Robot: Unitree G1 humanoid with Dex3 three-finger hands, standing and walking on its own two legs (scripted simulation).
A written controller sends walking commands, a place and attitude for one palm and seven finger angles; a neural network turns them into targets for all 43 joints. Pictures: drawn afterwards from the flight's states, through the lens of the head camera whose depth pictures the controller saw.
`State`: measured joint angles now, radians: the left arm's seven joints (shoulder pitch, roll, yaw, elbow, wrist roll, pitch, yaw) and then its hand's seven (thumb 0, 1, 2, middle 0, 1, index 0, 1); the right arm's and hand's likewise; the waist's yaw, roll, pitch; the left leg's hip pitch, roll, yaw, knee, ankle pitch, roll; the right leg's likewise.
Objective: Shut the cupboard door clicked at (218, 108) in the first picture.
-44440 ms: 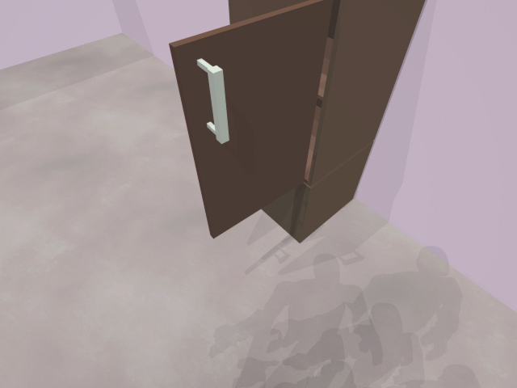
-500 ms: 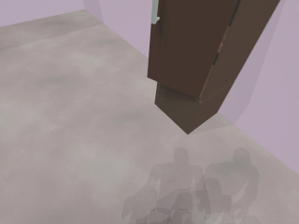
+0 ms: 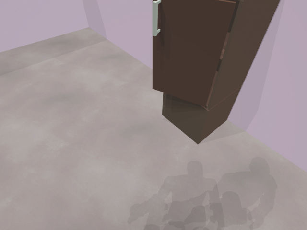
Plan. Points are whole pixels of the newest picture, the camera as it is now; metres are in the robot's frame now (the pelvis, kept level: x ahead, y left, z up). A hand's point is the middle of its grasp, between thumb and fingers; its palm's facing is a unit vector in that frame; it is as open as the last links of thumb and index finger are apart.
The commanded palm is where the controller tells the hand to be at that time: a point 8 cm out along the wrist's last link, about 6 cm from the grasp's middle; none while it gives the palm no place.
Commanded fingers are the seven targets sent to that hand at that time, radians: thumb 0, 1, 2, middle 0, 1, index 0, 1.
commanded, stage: let the arm hang, fingers relaxed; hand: left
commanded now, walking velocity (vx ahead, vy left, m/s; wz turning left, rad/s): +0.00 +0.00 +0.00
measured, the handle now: (156, 18) +1.03 +0.04 +0.13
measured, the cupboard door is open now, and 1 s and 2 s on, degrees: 21 21 21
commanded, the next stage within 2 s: look to check the result in 0.20 s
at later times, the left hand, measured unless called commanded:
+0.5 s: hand out of the picture +0.08 +0.24 -0.16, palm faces +0.00 -0.94 -0.33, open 7.4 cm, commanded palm none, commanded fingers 0.00 0.90 0.90 -0.20 -0.30 -0.20 -0.30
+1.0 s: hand out of the picture +0.11 +0.21 -0.16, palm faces +0.02 -0.95 -0.32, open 7.4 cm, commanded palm none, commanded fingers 0.00 0.90 0.90 -0.20 -0.30 -0.20 -0.30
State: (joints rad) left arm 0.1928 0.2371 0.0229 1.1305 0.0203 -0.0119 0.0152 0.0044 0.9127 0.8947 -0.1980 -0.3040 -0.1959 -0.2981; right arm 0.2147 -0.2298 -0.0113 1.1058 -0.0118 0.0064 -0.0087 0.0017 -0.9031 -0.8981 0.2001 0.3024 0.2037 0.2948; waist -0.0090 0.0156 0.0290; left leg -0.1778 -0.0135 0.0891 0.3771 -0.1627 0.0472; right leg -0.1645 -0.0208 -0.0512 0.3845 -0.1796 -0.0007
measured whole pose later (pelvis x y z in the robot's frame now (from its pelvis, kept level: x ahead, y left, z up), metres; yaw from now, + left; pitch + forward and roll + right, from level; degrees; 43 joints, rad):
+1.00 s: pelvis +0.04 -0.02 +0.00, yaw +2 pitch -1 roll +0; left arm 0.12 0.29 0.02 1.13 0.01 -0.02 0.01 0.00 0.91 0.89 -0.20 -0.30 -0.20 -0.30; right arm 0.12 -0.31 0.00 1.11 -0.01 0.01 -0.01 0.00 -0.90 -0.90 0.20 0.30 0.20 0.29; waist -0.01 0.01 0.04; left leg -0.11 0.00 0.05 0.31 -0.18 0.01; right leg -0.08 0.00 -0.09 0.30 -0.21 -0.03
